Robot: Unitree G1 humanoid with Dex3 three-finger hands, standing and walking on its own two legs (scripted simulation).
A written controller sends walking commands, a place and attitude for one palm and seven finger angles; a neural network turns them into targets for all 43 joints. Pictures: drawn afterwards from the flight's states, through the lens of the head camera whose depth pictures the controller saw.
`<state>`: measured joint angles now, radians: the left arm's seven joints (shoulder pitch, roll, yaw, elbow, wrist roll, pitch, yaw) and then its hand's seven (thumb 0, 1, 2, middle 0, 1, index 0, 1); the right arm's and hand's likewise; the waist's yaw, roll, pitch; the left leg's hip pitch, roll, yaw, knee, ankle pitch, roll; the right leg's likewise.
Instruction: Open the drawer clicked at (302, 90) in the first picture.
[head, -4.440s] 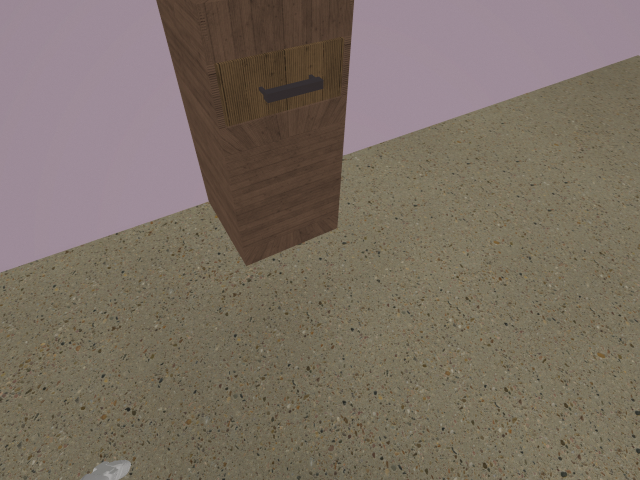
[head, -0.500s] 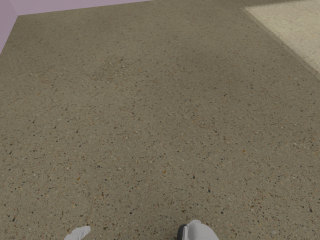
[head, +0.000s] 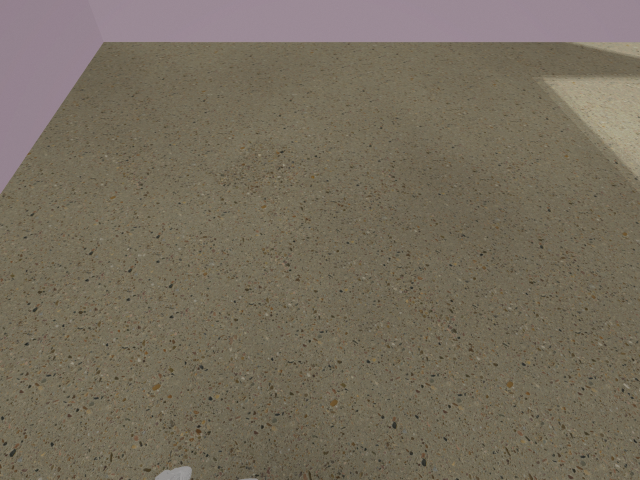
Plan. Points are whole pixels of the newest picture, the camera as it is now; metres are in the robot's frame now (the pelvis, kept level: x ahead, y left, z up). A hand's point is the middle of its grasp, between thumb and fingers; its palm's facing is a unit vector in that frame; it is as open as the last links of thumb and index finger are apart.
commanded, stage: turn to face it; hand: left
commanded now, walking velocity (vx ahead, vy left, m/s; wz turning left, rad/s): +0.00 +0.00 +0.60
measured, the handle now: out of the picture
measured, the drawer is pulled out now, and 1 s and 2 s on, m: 0.00 0.00 0.00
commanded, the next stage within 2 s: none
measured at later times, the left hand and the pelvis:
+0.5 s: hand out of the picture +0.08 +0.22 -0.15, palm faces +0.29 -0.91 -0.28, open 7.4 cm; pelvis +0.01 -0.01 -0.01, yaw +15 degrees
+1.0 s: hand out of the picture -0.10 +0.21 -0.19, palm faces +0.58 -0.77 -0.24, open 7.4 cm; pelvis -0.01 +0.00 -0.01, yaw +34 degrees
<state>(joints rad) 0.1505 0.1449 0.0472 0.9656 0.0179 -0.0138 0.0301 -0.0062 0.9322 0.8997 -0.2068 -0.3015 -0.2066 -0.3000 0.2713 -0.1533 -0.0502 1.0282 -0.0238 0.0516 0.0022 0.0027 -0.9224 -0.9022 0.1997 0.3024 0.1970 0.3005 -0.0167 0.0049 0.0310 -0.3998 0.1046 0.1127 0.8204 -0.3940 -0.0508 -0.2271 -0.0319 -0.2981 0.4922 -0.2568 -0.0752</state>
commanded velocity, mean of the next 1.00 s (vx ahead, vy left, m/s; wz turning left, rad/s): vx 0.00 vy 0.00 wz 0.60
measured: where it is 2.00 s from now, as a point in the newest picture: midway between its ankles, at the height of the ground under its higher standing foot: outside the picture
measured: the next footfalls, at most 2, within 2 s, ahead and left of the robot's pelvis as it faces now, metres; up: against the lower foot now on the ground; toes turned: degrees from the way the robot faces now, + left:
left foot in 0.08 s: +0.05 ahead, +0.13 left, +0.00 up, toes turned +12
right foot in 0.50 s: +0.09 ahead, -0.13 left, +0.00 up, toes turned +12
